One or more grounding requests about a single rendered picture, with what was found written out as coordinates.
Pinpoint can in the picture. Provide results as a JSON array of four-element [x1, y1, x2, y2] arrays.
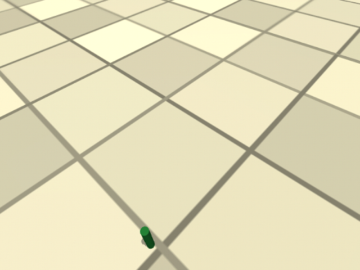
[[140, 227, 155, 249]]

